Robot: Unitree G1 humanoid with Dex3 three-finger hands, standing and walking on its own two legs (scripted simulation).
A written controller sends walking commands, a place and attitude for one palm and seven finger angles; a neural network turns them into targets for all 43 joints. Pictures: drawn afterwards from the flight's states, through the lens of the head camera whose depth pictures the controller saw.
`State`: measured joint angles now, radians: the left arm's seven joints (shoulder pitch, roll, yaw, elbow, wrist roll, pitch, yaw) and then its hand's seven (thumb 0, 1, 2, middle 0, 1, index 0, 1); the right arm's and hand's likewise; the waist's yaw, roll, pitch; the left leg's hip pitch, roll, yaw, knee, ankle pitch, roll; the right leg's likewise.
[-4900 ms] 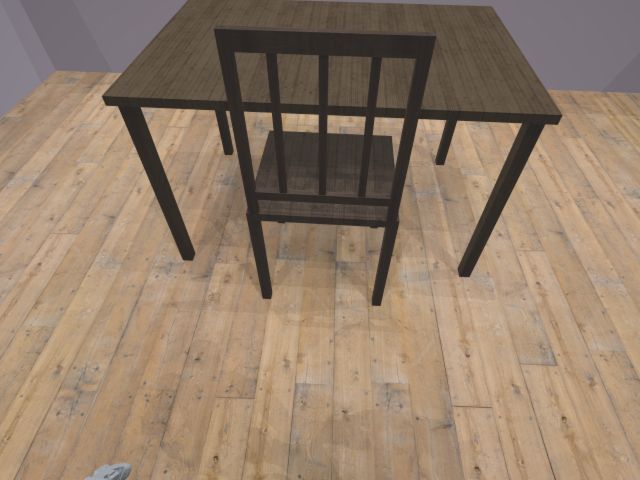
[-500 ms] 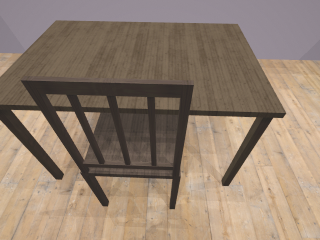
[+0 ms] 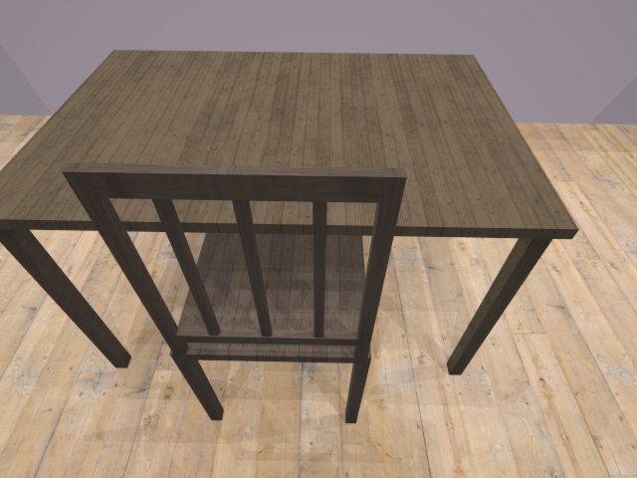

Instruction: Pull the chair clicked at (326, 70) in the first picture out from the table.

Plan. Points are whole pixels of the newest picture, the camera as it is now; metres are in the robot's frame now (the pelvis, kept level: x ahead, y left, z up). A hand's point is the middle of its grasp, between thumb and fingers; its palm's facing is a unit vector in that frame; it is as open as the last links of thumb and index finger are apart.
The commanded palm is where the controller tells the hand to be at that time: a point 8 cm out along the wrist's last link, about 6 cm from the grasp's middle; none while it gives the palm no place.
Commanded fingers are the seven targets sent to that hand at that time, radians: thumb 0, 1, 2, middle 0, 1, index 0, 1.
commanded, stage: come to a stop and stand still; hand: left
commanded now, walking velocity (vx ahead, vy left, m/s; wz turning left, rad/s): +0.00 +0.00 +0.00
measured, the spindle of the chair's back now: (256, 279) +0.43 +0.13 -0.05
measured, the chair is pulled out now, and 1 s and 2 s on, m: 0.00 0.00 0.00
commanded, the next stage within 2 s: look again from close up in 0.16 s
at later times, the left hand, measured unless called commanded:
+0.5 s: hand out of the picture -0.02 +0.19 -0.19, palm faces +0.02 -0.98 -0.19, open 7.4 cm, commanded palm none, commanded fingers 0.00 0.90 0.90 -0.20 -0.30 -0.20 -0.30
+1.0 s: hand out of the picture -0.02 +0.21 -0.18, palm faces +0.00 -0.98 -0.20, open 7.4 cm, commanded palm none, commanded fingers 0.00 0.90 0.90 -0.20 -0.30 -0.20 -0.30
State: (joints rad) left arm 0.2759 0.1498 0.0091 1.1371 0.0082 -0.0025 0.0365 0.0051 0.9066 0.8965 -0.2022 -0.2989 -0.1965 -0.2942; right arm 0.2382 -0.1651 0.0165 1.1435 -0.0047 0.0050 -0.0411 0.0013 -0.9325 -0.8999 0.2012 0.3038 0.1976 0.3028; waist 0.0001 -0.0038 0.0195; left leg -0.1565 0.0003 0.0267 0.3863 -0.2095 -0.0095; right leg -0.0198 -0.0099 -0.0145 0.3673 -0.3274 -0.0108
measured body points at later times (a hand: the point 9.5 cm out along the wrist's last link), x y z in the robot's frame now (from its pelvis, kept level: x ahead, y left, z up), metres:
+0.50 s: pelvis -0.02 +0.02 -0.01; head +0.00 +0.02 +0.44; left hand -0.02 +0.24 -0.17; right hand +0.00 -0.21 -0.17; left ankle +0.00 +0.13 -0.74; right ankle -0.08 -0.11 -0.74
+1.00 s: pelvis -0.02 +0.03 -0.01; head +0.00 +0.04 +0.44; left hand -0.02 +0.26 -0.17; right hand +0.01 -0.20 -0.16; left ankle +0.00 +0.13 -0.74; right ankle -0.08 -0.11 -0.74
